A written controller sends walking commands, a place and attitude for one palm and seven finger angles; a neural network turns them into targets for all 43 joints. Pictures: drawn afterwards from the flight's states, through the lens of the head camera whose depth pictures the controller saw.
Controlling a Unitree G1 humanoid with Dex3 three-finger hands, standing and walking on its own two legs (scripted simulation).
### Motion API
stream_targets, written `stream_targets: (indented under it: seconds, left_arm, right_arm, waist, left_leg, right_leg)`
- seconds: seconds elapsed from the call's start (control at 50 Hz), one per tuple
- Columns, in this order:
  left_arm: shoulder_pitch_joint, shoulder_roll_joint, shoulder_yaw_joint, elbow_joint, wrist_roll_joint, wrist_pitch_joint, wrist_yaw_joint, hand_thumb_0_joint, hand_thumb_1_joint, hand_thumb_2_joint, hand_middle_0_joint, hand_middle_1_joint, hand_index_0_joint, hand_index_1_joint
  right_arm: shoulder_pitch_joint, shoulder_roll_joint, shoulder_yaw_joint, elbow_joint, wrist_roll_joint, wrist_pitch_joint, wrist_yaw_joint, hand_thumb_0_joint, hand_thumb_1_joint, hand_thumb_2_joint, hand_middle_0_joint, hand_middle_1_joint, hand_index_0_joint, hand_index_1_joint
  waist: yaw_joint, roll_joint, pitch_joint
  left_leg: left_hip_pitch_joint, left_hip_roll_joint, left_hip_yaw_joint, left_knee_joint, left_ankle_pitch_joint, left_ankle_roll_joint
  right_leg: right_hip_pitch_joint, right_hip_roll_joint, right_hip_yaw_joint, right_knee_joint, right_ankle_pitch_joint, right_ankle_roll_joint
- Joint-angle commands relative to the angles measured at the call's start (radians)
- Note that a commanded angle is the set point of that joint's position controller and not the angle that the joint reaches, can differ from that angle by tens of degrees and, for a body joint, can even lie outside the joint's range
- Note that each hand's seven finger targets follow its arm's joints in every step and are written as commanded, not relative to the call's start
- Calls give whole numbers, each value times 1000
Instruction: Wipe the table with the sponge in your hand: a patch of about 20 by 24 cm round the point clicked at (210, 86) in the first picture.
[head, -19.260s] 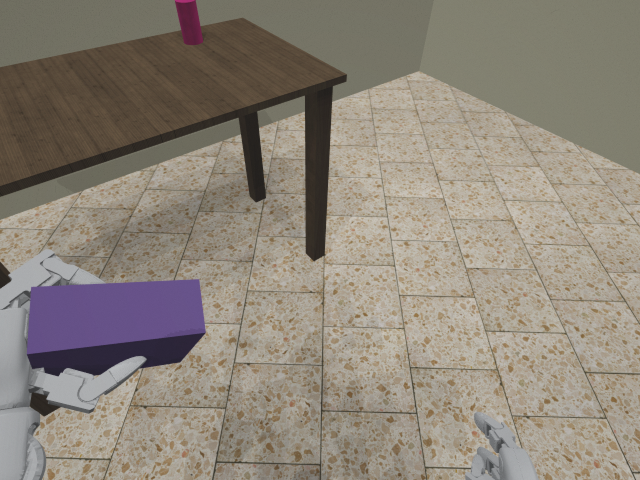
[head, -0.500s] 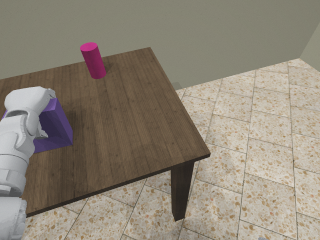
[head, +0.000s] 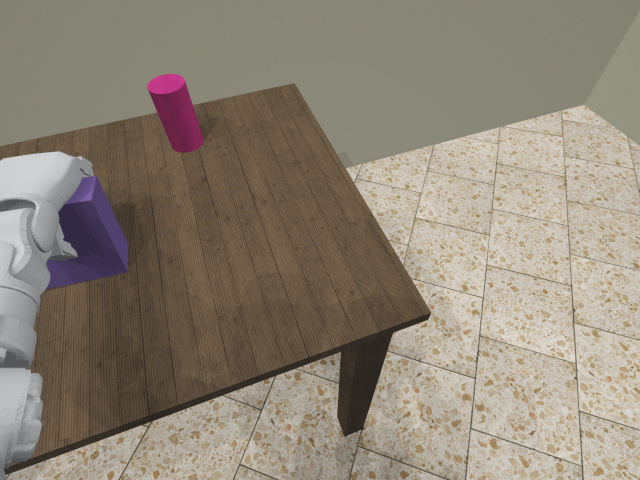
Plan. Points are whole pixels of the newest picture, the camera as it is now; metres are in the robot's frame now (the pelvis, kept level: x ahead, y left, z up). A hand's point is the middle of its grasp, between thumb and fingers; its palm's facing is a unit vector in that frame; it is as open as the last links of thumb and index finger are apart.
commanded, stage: slide across to the middle lane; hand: left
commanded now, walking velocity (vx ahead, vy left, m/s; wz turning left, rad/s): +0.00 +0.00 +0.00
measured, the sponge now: (72, 247) +0.39 +0.35 +0.06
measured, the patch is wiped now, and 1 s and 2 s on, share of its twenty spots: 0.45 0.65 0.80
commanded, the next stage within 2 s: wipe back along the middle lane in 0.50 s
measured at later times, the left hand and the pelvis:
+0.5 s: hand (116, 197) +0.43 +0.29 +0.11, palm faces -0.05 +0.00 -1.00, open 9.7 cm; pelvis +0.02 +0.00 +0.01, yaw +1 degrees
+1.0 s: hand (131, 218) +0.40 +0.26 +0.11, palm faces -0.01 -0.01 -1.00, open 9.7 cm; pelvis +0.03 -0.02 +0.01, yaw +1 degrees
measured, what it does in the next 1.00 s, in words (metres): stands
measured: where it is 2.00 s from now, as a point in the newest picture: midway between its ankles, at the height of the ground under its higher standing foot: outside the picture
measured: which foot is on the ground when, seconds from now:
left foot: down 0.00-1.00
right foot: down 0.00-1.00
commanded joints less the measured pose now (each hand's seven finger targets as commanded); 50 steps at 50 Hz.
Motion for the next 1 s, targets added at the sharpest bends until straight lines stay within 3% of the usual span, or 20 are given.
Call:
stream_targets:
  seconds: [0.0,0.02,0.08,0.12,0.14,0.18,0.22,0.28,0.32,0.38,0.42,0.48,0.52,0.56,0.72,0.78,0.82,0.84,0.92,0.98]
  left_arm:
    - [-323,152,8,-207,-41,5,46,0,100,1300,-1200,-1600,-1200,-1600]
    - [-325,169,31,-226,-50,6,48,0,100,1300,-1200,-1600,-1200,-1600]
    - [-355,90,-41,-240,-55,46,58,0,100,1300,-1200,-1600,-1200,-1600]
    - [-383,142,0,-265,-55,67,62,0,100,1300,-1200,-1600,-1200,-1600]
    - [-426,69,-77,-291,-50,76,60,0,100,1300,-1200,-1600,-1200,-1600]
    - [-401,37,-89,-282,-45,112,62,0,100,1300,-1200,-1600,-1200,-1600]
    - [-402,73,-50,-279,-53,134,62,0,100,1300,-1200,-1600,-1200,-1600]
    - [-387,34,-83,-299,-40,173,61,0,100,1300,-1200,-1600,-1200,-1600]
    - [-373,79,-34,-292,-36,197,60,0,100,1300,-1200,-1600,-1200,-1600]
    - [-351,25,-77,-323,-27,229,60,0,100,1300,-1200,-1600,-1200,-1600]
    - [-309,67,-26,-325,-31,248,60,0,100,1300,-1200,-1600,-1200,-1600]
    - [-341,-19,-112,-361,-30,272,49,0,100,1300,-1200,-1600,-1200,-1600]
    - [-338,23,-73,-366,-35,285,45,0,100,1300,-1200,-1600,-1200,-1600]
    - [-354,-29,-123,-358,-37,290,37,0,100,1300,-1200,-1600,-1200,-1600]
    - [-134,3,-62,-407,-61,282,4,0,100,1300,-1200,-1600,-1200,-1600]
    - [-68,-44,-91,-454,-72,288,5,0,100,1300,-1200,-1600,-1200,-1600]
    - [7,19,-18,-499,-80,295,12,0,100,1300,-1200,-1600,-1200,-1600]
    - [7,-62,-97,-511,-84,303,11,0,100,1300,-1200,-1600,-1200,-1600]
    - [40,-21,-54,-505,-83,346,19,0,100,1300,-1200,-1600,-1200,-1600]
    - [57,-57,-92,-534,-81,364,19,0,100,1300,-1200,-1600,-1200,-1600]
  right_arm:
    - [-22,-140,-49,-99,-4,-32,-9,0,-900,-900,200,300,200,300]
    - [-36,-139,-45,-101,-3,-35,-12,0,-900,-900,200,300,200,300]
    - [-48,-133,-44,-88,-2,-37,-9,0,-900,-900,200,300,200,300]
    - [-70,-135,-37,-87,-2,-40,-12,0,-900,-900,200,300,200,300]
    - [-71,-126,-35,-89,-1,-41,-10,0,-900,-900,200,300,200,300]
    - [-71,-126,-37,-84,-5,-42,-6,0,-900,-900,200,300,200,300]
    - [-93,-127,-28,-90,-5,-40,-9,0,-900,-900,200,300,200,300]
    - [-101,-123,-28,-99,-8,-33,-4,0,-900,-900,200,300,200,300]
    - [-121,-125,-19,-105,-9,-25,-2,0,-900,-900,200,300,200,300]
    - [-124,-117,-20,-120,-11,-16,7,0,-900,-900,200,300,200,300]
    - [-141,-122,-16,-128,-12,-9,8,0,-900,-900,200,300,200,300]
    - [-148,-117,-16,-132,-7,-3,12,0,-900,-900,200,300,200,300]
    - [-160,-120,-12,-136,-8,-3,7,0,-900,-900,200,300,200,300]
    - [-147,-117,-15,-128,-6,-4,5,0,-900,-900,200,300,200,300]
    - [-177,-122,-12,-163,-3,4,9,0,-900,-900,200,300,200,300]
    - [-178,-120,-17,-171,-1,5,18,0,-900,-900,200,300,200,300]
    - [-203,-125,-16,-181,0,4,20,0,-900,-900,200,300,200,300]
    - [-207,-115,-12,-186,3,4,21,0,-900,-900,200,300,200,300]
    - [-235,-123,-9,-181,6,4,16,0,-900,-900,200,300,200,300]
    - [-237,-117,-9,-183,8,0,17,0,-900,-900,200,300,200,300]
  waist:
    - [-17,-8,-259]
    - [-8,6,-271]
    - [-25,-7,-245]
    - [-11,23,-258]
    - [-29,37,-264]
    - [-23,16,-264]
    - [-11,7,-267]
    - [-7,-7,-309]
    - [7,-22,-293]
    - [6,-8,-318]
    - [23,-26,-318]
    - [-5,-31,-300]
    - [6,-27,-306]
    - [-13,-44,-301]
    - [27,-66,-297]
    - [22,-89,-267]
    - [48,-82,-272]
    - [30,-88,-247]
    - [40,-111,-196]
    - [35,-107,-208]
  left_leg:
    - [265,-19,-33,-60,251,37]
    - [277,-17,-41,-67,282,36]
    - [306,-15,-51,-79,269,30]
    - [313,-15,-58,-94,290,23]
    - [339,-19,-65,-89,307,19]
    - [353,-14,-69,-90,315,14]
    - [337,-17,-66,-96,334,12]
    - [366,-18,-61,-84,405,7]
    - [342,-17,-58,-89,429,7]
    - [370,-17,-51,-74,491,6]
    - [349,-19,-52,-77,510,7]
    - [360,-23,-37,-67,498,16]
    - [349,-29,-35,-70,477,23]
    - [353,-33,-30,-63,472,27]
    - [309,-45,-14,-60,486,38]
    - [311,-44,-8,-61,482,39]
    - [292,-45,-8,-68,479,38]
    - [291,-50,2,-71,456,39]
    - [259,-51,6,-89,375,38]
    - [279,-53,6,-89,371,38]
  right_leg:
    - [37,49,-2,-71,207,-60]
    - [48,50,-1,-71,220,-66]
    - [31,49,-11,-79,194,-60]
    - [52,49,-10,-81,203,-68]
    - [43,48,-14,-74,205,-65]
    - [42,48,-20,-77,203,-66]
    - [74,47,-17,-83,228,-71]
    - [104,43,-23,-73,280,-65]
    - [127,44,-22,-75,310,-71]
    - [140,41,-25,-65,349,-64]
    - [168,42,-21,-67,377,-69]
    - [159,38,-23,-64,405,-59]
    - [178,39,-15,-69,414,-65]
    - [177,37,-19,-62,436,-59]
    - [266,31,-4,-60,547,-58]
    - [258,32,-11,-59,546,-50]
    - [290,31,1,-58,567,-54]
    - [281,29,-8,-58,554,-47]
    - [266,32,3,-74,498,-49]
    - [266,31,-4,-70,480,-47]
